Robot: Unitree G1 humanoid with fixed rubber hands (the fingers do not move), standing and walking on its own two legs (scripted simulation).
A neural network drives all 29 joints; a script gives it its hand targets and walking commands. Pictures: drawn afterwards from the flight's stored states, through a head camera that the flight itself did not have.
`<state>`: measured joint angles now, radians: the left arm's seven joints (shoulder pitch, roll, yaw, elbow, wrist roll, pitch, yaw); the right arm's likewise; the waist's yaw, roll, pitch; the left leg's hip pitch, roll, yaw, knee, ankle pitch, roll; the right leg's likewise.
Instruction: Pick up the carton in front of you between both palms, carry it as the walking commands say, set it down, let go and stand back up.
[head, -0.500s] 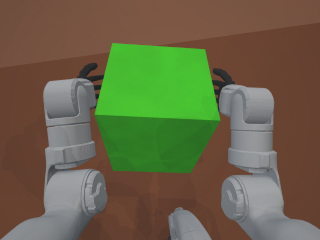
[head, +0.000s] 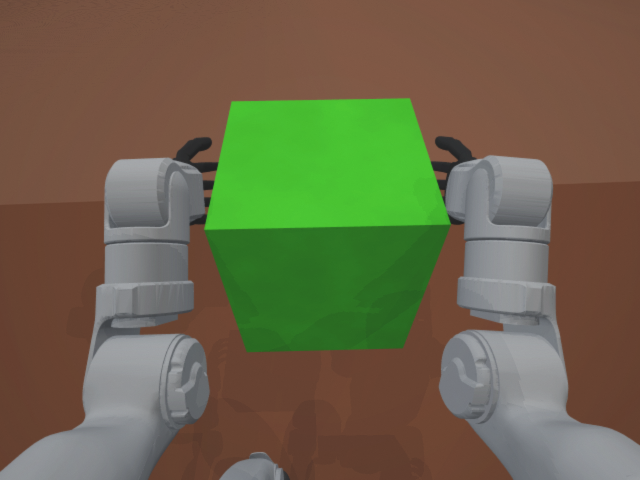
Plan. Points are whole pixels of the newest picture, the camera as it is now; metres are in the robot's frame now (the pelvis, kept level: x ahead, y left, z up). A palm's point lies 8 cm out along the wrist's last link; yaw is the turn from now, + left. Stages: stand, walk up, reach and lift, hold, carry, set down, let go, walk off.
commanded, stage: carry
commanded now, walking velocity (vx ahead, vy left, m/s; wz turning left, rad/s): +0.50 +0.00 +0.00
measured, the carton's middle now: (323, 233) +0.39 +0.02 +0.11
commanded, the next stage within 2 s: none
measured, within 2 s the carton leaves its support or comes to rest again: neither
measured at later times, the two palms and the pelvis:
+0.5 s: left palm (252, 31) +0.68 +0.14 +0.24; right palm (447, 30) +0.71 -0.16 +0.25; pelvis +0.32 -0.03 +0.07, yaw -1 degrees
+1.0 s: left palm out of the picture +1.03 +0.11 +0.29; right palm out of the picture +0.99 -0.18 +0.29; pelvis +0.63 +0.01 +0.13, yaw -1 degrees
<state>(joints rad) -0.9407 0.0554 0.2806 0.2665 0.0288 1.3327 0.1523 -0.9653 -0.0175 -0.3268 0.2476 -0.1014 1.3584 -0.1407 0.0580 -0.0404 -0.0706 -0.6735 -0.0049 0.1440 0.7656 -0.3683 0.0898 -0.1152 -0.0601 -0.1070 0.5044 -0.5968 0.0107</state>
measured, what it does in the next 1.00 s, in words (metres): climbs: right foot 0.04 m higher, then left foot 0.05 m higher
